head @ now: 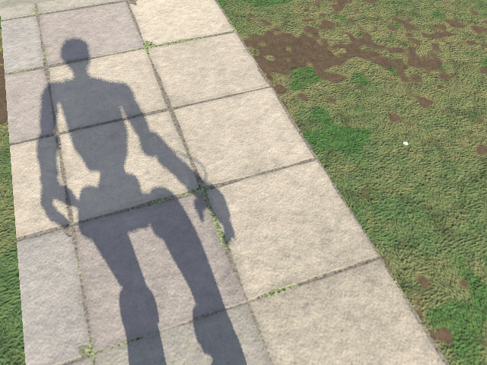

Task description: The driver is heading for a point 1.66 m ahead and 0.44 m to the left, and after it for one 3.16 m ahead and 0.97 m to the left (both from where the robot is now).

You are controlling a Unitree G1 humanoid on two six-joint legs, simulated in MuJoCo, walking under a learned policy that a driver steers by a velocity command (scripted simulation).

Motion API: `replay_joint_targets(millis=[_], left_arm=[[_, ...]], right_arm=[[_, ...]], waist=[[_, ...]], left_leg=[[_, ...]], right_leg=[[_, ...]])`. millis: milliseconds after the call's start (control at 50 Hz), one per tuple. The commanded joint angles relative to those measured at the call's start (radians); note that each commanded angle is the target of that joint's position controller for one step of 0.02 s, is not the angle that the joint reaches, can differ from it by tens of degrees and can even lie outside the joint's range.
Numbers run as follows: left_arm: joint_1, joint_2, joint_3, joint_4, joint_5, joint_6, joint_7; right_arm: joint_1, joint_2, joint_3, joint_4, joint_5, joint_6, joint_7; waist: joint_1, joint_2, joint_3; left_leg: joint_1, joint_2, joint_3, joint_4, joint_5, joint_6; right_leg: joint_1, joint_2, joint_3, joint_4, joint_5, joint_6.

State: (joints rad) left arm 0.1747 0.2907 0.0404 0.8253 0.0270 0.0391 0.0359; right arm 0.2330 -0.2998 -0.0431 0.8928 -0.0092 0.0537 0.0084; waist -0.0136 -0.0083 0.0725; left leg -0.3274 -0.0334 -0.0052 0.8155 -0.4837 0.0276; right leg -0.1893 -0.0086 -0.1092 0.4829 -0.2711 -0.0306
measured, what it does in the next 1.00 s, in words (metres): walks ahead, turning left: left foot, then right foot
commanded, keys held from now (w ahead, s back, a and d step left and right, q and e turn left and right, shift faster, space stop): q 0.50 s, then w+q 0.18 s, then w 0.18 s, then w+e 0.14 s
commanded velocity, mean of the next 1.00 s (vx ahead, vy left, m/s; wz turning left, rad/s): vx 0.15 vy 0.00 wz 0.45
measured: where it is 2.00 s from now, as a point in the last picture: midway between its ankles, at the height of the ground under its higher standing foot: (163, 327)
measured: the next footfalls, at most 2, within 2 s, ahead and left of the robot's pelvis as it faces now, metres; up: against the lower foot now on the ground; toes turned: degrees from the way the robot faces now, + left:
left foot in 0.08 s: +0.04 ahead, +0.10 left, +0.00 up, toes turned +2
right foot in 0.70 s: +0.12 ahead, -0.07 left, +0.00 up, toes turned +29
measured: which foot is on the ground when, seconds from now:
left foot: up 0.00-0.06, down 0.08-0.68, up 0.70-1.00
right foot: down 0.00-0.08, up 0.10-0.68, down 0.70-1.00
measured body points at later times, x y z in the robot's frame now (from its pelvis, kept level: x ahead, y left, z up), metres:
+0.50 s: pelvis +0.00 +0.04 +0.01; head +0.04 +0.06 +0.46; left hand +0.06 +0.35 -0.11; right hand +0.15 -0.23 -0.11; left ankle +0.00 +0.10 -0.74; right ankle +0.06 -0.11 -0.68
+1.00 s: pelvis +0.13 +0.04 +0.01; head +0.16 +0.03 +0.46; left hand -0.02 +0.27 -0.11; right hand +0.38 -0.12 -0.12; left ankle +0.15 +0.22 -0.68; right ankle +0.08 -0.08 -0.74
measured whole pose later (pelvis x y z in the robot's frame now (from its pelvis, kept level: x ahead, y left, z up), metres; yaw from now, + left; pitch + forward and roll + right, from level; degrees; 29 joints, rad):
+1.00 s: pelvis +0.13 +0.04 +0.01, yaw +26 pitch +2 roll +1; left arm 0.46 0.24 0.03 0.91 0.01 -0.07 0.00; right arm 0.14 -0.30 -0.04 0.82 -0.05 -0.01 0.06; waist 0.06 0.05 0.00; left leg -0.59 0.02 -0.04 0.85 -0.17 -0.02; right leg 0.02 0.05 0.05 0.23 -0.27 -0.06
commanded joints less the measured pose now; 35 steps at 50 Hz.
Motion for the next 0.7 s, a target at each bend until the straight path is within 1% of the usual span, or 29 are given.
replay_joint_targets(millis=[20,40,60,80,100,120,140,160,180,200,220,240,280,340,400,500,520,540,560,580,600,620,640,660,680,700], left_arm=[[-0.034,0.166,0.040,-0.055,0.003,-0.005,-0.008],[-0.040,0.174,0.044,-0.052,-0.005,-0.001,-0.012],[-0.040,0.175,0.045,-0.048,-0.011,0.002,-0.014],[0.002,0.159,0.045,-0.037,-0.007,0.002,-0.019],[0.022,0.079,0.024,-0.086,0.000,0.008,-0.026],[-0.064,0.102,0.024,-0.106,-0.008,0.024,-0.004],[-0.059,0.109,0.026,-0.099,-0.018,0.031,0.000],[-0.055,0.111,0.027,-0.086,-0.022,0.028,-0.001],[-0.050,0.118,0.030,-0.078,-0.016,0.019,-0.004],[-0.034,0.126,0.032,-0.068,-0.003,0.015,-0.010],[-0.020,0.126,0.033,-0.062,0.002,0.013,-0.017],[-0.015,0.121,0.033,-0.062,-0.002,0.014,-0.021],[-0.027,0.110,0.030,-0.071,-0.008,0.017,-0.021],[-0.051,0.112,0.031,-0.086,-0.007,0.021,-0.015],[-0.069,0.117,0.032,-0.099,-0.008,0.019,-0.010],[-0.085,0.121,0.030,-0.122,-0.013,0.009,-0.004],[-0.081,0.123,0.028,-0.125,-0.009,0.005,-0.007],[-0.090,0.123,0.026,-0.130,-0.005,0.000,-0.011],[-0.102,0.121,0.023,-0.136,-0.003,-0.006,-0.015],[-0.110,0.120,0.021,-0.141,-0.003,-0.012,-0.018],[-0.109,0.119,0.019,-0.145,-0.005,-0.019,-0.018],[-0.094,0.118,0.016,-0.145,-0.010,-0.027,-0.017],[-0.052,0.112,0.014,-0.137,-0.017,-0.035,-0.013],[0.024,0.098,0.011,-0.115,-0.022,-0.044,-0.005],[0.098,0.115,0.017,-0.093,-0.019,-0.053,0.010],[0.164,0.200,0.032,-0.088,-0.008,-0.061,0.022]], right_arm=[[0.003,-0.063,-0.012,-0.067,0.009,-0.007,0.016],[0.018,-0.063,-0.013,-0.069,0.008,-0.009,0.018],[0.033,-0.065,-0.016,-0.070,0.003,-0.014,0.016],[0.033,-0.103,-0.026,-0.078,-0.011,-0.023,0.009],[0.024,-0.253,-0.057,-0.118,-0.019,-0.035,0.001],[0.113,-0.272,-0.067,-0.092,-0.013,-0.037,0.007],[0.101,-0.231,-0.062,-0.084,-0.008,-0.036,0.002],[0.046,-0.188,-0.054,-0.093,-0.002,-0.033,-0.006],[-0.004,-0.162,-0.048,-0.108,0.000,-0.028,-0.013],[-0.014,-0.145,-0.043,-0.115,0.005,-0.027,-0.018],[-0.003,-0.136,-0.040,-0.116,0.007,-0.028,-0.018],[0.013,-0.139,-0.042,-0.113,0.010,-0.030,-0.016],[0.040,-0.152,-0.049,-0.107,0.011,-0.033,-0.015],[0.059,-0.156,-0.053,-0.105,0.005,-0.029,-0.018],[0.069,-0.166,-0.057,-0.107,-0.001,-0.025,-0.019],[0.064,-0.181,-0.065,-0.114,-0.008,-0.024,-0.017],[0.076,-0.184,-0.068,-0.111,-0.009,-0.024,-0.015],[0.077,-0.184,-0.069,-0.110,-0.012,-0.023,-0.012],[0.072,-0.181,-0.069,-0.111,-0.016,-0.022,-0.009],[0.066,-0.180,-0.070,-0.112,-0.019,-0.022,-0.005],[0.058,-0.182,-0.071,-0.113,-0.022,-0.023,-0.002],[0.048,-0.184,-0.074,-0.115,-0.024,-0.025,0.001],[0.023,-0.184,-0.075,-0.120,-0.024,-0.026,0.003],[-0.023,-0.178,-0.075,-0.129,-0.020,-0.026,0.002],[-0.043,-0.148,-0.068,-0.137,-0.013,-0.031,-0.003],[0.003,-0.056,-0.046,-0.144,-0.007,-0.042,-0.006]], waist=[[0.018,-0.127,-0.081],[0.007,-0.122,-0.093],[-0.009,-0.095,-0.099],[-0.010,0.025,-0.084],[0.018,0.324,-0.079],[-0.048,0.233,-0.086],[-0.018,0.138,-0.052],[0.000,0.092,-0.016],[0.017,0.090,-0.021],[0.016,0.111,-0.044],[0.015,0.104,-0.079],[0.013,0.085,-0.099],[0.004,0.070,-0.104],[-0.011,0.095,-0.086],[-0.021,0.103,-0.080],[-0.023,0.105,-0.088],[-0.027,0.101,-0.111],[-0.031,0.105,-0.107],[-0.034,0.115,-0.092],[-0.035,0.126,-0.075],[-0.031,0.135,-0.061],[-0.019,0.137,-0.052],[0.010,0.131,-0.047],[0.068,0.110,-0.041],[0.112,0.047,-0.037],[0.106,-0.156,-0.092]], left_leg=[[0.041,0.011,0.039,-0.105,0.042,-0.004],[0.088,0.000,0.057,-0.189,0.108,0.002],[0.154,-0.015,0.055,-0.304,0.210,0.013],[0.204,0.026,-0.080,-0.456,0.284,0.031],[0.273,0.332,-0.529,-0.573,0.505,0.123],[0.192,0.391,-0.591,-0.554,0.665,0.244],[0.194,0.345,-0.504,-0.530,0.634,0.257],[0.183,0.285,-0.422,-0.529,0.585,0.230],[0.214,0.228,-0.377,-0.528,0.553,0.191],[0.245,0.203,-0.350,-0.517,0.633,0.182],[0.275,0.193,-0.335,-0.506,0.703,0.181],[0.298,0.193,-0.332,-0.498,0.739,0.182],[0.326,0.191,-0.344,-0.496,0.732,0.185],[0.326,0.183,-0.384,-0.503,0.647,0.191],[0.308,0.180,-0.434,-0.503,0.586,0.201],[0.268,0.172,-0.508,-0.484,0.578,0.212],[0.263,0.162,-0.530,-0.498,0.451,0.218],[0.244,0.149,-0.556,-0.519,0.287,0.224],[0.218,0.138,-0.582,-0.540,0.135,0.228],[0.191,0.129,-0.607,-0.553,0.025,0.229],[0.161,0.122,-0.627,-0.556,-0.029,0.227],[0.123,0.114,-0.642,-0.552,-0.051,0.219],[0.061,0.098,-0.644,-0.538,-0.063,0.200],[-0.039,0.056,-0.611,-0.503,-0.092,0.161],[-0.185,-0.011,-0.536,-0.407,-0.165,0.104],[-0.277,-0.123,-0.327,-0.092,-0.198,0.041]], right_leg=[[0.040,-0.268,0.151,-0.089,0.413,-0.161],[0.030,-0.260,0.126,-0.046,0.387,-0.140],[-0.010,-0.243,0.092,0.020,0.298,-0.101],[-0.082,-0.195,0.035,0.164,0.134,-0.041],[-0.325,-0.037,-0.056,0.425,-0.286,0.046],[-0.326,0.025,0.104,0.543,-0.399,0.038],[-0.346,-0.003,0.143,0.603,-0.335,0.032],[-0.360,-0.021,0.154,0.601,-0.244,0.028],[-0.369,-0.030,0.157,0.577,-0.177,0.028],[-0.364,-0.027,0.150,0.584,-0.139,0.034],[-0.354,-0.020,0.149,0.599,-0.120,0.042],[-0.355,-0.016,0.150,0.601,-0.110,0.050],[-0.376,-0.015,0.154,0.577,-0.099,0.063],[-0.401,-0.012,0.161,0.521,-0.101,0.075],[-0.400,-0.002,0.169,0.467,-0.115,0.077],[-0.358,0.019,0.186,0.402,-0.126,0.064],[-0.335,0.025,0.187,0.385,-0.132,0.060],[-0.321,0.031,0.187,0.362,-0.139,0.055],[-0.307,0.037,0.187,0.331,-0.146,0.050],[-0.285,0.044,0.188,0.294,-0.156,0.044],[-0.251,0.051,0.189,0.250,-0.166,0.037],[-0.194,0.060,0.191,0.197,-0.172,0.029],[-0.095,0.066,0.192,0.116,-0.161,0.018],[0.063,0.069,0.178,-0.025,-0.086,0.004],[0.241,0.032,0.201,-0.144,-0.050,-0.005],[0.345,-0.206,0.458,-0.265,-0.322,-0.033]])
Velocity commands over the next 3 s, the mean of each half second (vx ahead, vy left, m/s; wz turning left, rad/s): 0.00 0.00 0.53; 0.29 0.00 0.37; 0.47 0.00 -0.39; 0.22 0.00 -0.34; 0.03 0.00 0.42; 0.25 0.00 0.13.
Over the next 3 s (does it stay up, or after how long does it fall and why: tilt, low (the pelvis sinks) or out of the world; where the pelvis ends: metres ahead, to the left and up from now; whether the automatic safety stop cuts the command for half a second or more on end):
stays up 0.65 0.21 0.01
